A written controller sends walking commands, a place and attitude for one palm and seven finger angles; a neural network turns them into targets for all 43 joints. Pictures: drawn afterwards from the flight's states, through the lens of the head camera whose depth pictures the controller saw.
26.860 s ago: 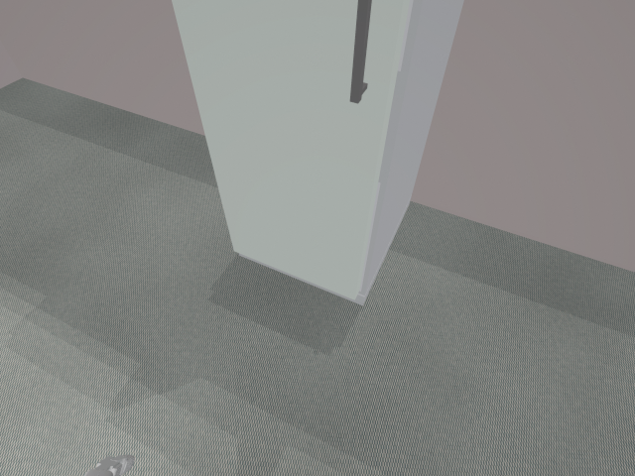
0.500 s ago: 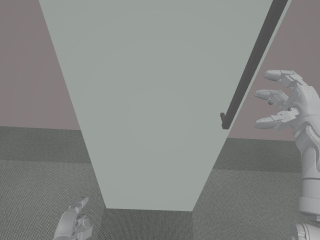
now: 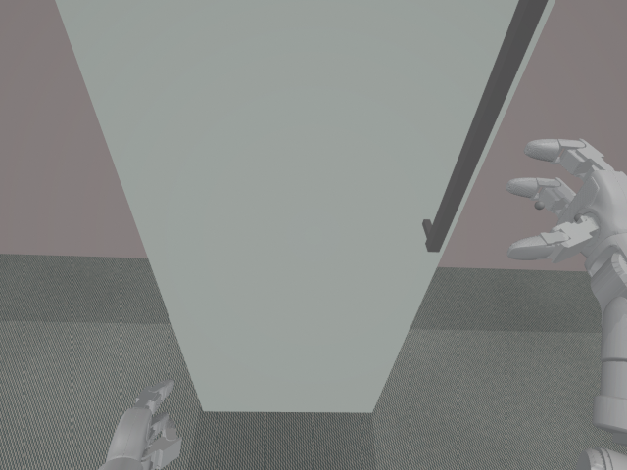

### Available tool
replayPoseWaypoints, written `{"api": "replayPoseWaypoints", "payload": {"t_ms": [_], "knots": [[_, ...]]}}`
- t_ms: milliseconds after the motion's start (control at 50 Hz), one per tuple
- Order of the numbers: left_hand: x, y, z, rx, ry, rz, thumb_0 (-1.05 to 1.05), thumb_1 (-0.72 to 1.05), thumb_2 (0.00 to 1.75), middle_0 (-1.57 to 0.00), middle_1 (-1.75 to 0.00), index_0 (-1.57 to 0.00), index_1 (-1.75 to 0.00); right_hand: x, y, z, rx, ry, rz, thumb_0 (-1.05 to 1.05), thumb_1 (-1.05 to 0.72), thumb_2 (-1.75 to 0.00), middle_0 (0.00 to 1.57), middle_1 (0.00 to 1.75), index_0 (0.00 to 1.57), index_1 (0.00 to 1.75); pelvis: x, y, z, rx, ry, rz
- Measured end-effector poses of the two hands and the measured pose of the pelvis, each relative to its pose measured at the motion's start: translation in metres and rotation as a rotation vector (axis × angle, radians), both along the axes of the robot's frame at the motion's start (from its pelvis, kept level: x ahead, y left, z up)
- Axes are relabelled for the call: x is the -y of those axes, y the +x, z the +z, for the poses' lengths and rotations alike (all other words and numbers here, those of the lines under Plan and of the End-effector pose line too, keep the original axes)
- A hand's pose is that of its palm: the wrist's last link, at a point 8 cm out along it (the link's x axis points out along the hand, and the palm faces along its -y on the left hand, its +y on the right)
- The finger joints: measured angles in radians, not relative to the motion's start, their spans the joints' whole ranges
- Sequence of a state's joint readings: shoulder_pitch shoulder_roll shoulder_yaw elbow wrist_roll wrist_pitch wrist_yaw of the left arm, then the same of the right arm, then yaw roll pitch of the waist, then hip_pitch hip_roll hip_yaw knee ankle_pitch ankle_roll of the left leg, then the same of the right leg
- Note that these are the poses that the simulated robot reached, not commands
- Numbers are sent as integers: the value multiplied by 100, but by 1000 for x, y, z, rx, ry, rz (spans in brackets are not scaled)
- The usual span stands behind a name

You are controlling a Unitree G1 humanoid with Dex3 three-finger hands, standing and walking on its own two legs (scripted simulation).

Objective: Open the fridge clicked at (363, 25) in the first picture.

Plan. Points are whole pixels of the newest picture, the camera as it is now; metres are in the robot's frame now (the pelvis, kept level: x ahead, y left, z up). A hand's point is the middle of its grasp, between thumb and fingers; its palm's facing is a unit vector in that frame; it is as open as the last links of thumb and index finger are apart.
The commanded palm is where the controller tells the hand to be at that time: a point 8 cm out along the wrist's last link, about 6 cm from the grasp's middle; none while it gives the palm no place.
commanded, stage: move the hooked fingers beside the handle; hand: right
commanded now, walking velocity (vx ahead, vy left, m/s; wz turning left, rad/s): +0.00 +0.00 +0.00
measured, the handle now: (472, 127) +0.44 -0.15 +0.27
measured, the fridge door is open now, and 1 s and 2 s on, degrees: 0 0 0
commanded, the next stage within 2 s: feel for the door with the fingertips in 0.56 s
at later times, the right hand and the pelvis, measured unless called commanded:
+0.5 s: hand (529, 202) +0.35 -0.21 +0.23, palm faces +0.03 +1.00 -0.05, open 14.0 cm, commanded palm +0.32 -0.26 +0.23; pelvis +0.00 +0.00 +0.00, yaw +0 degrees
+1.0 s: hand (500, 199) +0.36 -0.18 +0.22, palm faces +0.01 +1.00 -0.03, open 14.0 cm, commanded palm +0.33 -0.23 +0.23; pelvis +0.00 +0.00 +0.00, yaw +0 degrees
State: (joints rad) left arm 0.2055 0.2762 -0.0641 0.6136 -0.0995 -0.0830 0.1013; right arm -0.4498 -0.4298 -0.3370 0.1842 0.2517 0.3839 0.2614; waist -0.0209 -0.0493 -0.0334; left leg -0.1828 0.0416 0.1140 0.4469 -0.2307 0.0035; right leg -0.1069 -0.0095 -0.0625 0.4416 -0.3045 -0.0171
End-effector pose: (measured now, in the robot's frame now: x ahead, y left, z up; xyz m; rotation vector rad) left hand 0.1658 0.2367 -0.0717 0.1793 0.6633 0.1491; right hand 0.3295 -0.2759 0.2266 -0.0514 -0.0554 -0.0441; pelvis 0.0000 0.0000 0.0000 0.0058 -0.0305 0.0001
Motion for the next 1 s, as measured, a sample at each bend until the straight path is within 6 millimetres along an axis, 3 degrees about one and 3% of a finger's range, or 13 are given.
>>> {"api": "replayPoseWaypoints", "payload": {"t_ms": [260, 380, 720, 1000], "knots": [[6, 2, 2, 16, -15, -3, 1, 91, 90, -20, -30, -21, -30, -8, 7, 0, -20, 11, 8, -1, 50, -30, 30, 120, 31, 120, 1, -3, 0, -2, -3, 1], [5, -4, 0, 4, -17, 1, 1, 91, 90, -20, -30, -21, -30, -6, 4, 7, 14, 4, 9, -1, 50, -30, 30, 120, 31, 120, 0, -3, 0, 0, -3, 4], [-2, -8, -3, -8, -7, 11, 1, 91, 90, -20, -30, -21, -30, -10, 5, 1, -23, 0, -7, -1, 50, -30, 30, 120, 31, 120, -3, -7, 0, 2, -4, -1], [-2, -4, -2, -2, -24, 12, 2, 91, 90, -20, -30, -21, -30, -39, 10, -2, -12, 20, 35, -1, 50, -30, 30, 120, 31, 120, -5, -3, 0, -1, -6, 7]]}}
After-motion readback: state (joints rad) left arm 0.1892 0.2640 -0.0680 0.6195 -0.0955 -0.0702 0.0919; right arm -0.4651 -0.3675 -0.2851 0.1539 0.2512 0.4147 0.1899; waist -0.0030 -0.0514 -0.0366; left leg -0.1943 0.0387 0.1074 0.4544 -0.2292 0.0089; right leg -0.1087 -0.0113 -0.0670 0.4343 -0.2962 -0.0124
